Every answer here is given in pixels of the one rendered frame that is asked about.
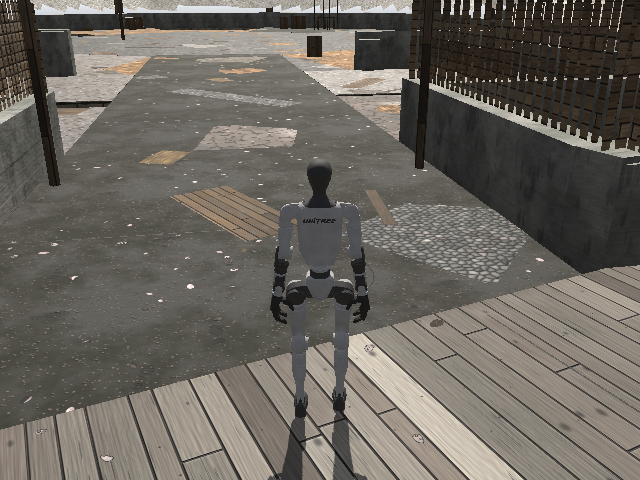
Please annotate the right robot upper arm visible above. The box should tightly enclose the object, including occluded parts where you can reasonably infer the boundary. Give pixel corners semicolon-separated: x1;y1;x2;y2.
340;202;362;259

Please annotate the left robot forearm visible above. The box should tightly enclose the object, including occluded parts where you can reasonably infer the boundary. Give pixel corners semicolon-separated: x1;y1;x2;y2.
271;245;289;297

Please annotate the robot left hand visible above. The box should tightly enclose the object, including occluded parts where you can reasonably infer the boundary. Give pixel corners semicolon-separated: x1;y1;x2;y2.
270;294;294;324

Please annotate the robot right hand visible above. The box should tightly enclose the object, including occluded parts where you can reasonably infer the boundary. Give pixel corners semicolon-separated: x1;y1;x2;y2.
346;294;370;323

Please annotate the left robot upper arm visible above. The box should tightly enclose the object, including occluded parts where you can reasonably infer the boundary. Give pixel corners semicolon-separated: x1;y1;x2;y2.
278;203;299;260

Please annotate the robot left thigh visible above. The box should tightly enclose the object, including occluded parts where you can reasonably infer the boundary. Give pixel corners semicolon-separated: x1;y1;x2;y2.
286;280;308;354

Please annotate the robot right shin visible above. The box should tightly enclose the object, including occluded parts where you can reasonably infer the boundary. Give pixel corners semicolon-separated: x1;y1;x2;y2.
334;333;349;397

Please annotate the right robot forearm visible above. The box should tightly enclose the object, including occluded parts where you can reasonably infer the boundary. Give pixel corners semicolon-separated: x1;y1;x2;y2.
351;244;369;296

